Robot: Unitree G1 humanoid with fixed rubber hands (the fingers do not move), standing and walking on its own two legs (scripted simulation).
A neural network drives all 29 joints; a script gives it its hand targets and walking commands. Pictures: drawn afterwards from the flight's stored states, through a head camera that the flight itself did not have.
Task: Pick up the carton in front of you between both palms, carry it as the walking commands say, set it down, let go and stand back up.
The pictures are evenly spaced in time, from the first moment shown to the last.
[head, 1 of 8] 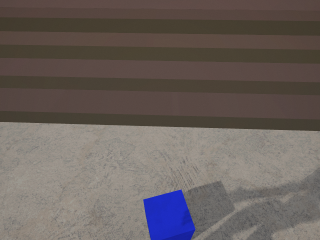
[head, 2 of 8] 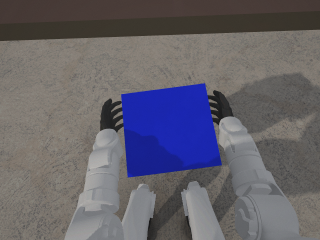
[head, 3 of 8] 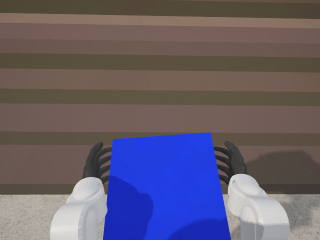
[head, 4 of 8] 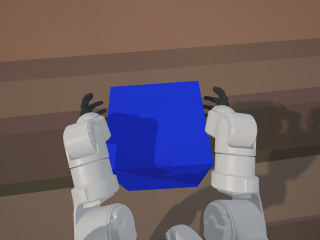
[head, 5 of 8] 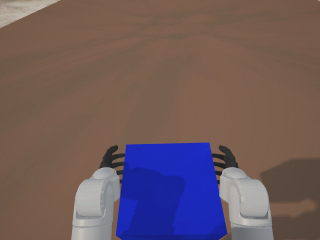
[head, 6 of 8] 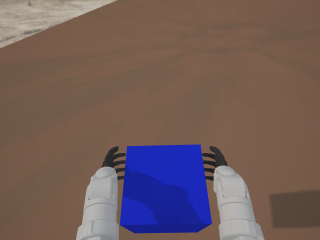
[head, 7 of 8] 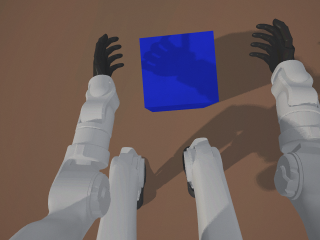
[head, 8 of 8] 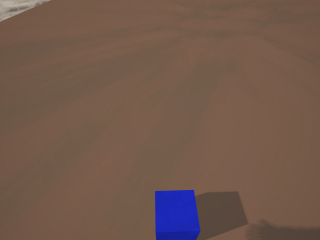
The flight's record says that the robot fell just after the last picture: no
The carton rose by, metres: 2.12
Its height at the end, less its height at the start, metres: +1.40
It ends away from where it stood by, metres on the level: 5.45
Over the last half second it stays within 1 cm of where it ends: yes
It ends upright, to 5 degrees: yes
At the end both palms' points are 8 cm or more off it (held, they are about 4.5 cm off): yes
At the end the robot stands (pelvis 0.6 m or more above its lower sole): yes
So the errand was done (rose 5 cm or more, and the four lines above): yes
